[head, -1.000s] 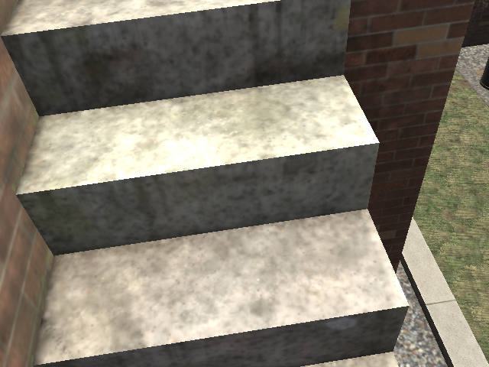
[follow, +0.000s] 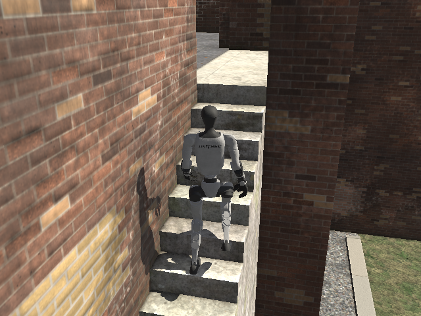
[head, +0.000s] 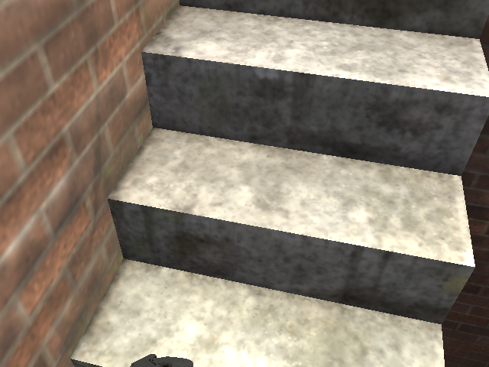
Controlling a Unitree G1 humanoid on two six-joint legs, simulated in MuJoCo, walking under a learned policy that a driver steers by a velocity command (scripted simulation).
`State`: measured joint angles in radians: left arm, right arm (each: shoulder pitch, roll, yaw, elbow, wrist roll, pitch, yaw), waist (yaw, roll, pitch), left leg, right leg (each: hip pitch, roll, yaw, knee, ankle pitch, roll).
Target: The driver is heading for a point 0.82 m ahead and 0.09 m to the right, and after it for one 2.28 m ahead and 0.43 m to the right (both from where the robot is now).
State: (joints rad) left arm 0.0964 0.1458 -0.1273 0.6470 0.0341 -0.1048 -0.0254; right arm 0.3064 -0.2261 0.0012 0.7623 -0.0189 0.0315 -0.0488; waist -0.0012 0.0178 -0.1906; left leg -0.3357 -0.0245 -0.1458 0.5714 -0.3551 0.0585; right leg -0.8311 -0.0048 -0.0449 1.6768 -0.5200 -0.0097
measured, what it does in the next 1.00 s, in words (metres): climbs: right foot, then left foot 0.20 m higher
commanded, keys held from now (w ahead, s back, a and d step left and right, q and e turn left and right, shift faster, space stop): w+q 0.04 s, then w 0.36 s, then w+e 0.60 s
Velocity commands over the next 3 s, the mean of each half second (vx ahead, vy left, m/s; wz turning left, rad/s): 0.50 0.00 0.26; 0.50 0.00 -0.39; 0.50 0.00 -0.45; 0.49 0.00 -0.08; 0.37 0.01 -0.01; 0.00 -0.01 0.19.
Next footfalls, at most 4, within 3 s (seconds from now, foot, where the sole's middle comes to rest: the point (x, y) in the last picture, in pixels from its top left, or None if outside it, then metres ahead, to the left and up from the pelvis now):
0.08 right None -0.05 -0.13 -0.77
0.36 left None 0.24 0.08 -0.58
0.78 right None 0.41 -0.15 -0.38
1.30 left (237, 175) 0.75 0.05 -0.19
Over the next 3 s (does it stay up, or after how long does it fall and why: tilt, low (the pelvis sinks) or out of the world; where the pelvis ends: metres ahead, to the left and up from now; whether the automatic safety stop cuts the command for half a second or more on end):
stays up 0.91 -0.19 0.78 its command is cut before an obstacle after 2.3 s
